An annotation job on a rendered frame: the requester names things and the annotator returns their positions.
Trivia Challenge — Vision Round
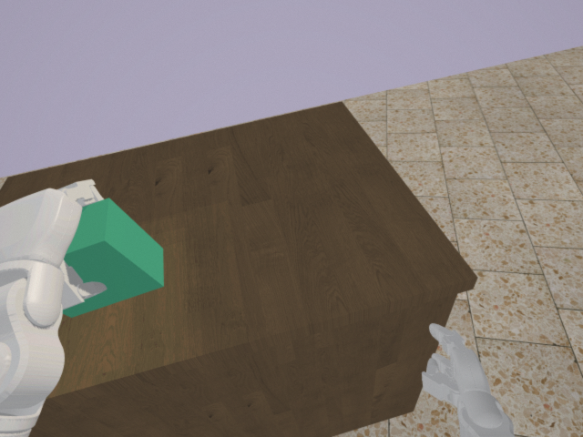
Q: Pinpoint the right robot forearm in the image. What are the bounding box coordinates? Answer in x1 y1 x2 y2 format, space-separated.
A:
457 391 516 437

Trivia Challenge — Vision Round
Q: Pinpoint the left robot forearm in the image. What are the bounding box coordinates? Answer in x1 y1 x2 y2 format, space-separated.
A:
0 260 65 437

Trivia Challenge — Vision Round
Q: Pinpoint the table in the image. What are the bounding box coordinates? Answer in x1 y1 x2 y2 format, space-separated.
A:
0 102 477 437

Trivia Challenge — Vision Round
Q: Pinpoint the right robot hand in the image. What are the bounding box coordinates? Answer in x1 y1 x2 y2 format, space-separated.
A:
422 323 491 407

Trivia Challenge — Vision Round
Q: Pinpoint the sponge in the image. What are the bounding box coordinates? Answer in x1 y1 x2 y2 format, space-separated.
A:
63 198 164 318

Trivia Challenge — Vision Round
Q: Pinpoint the left robot hand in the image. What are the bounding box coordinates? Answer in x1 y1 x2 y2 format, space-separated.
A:
0 179 107 310

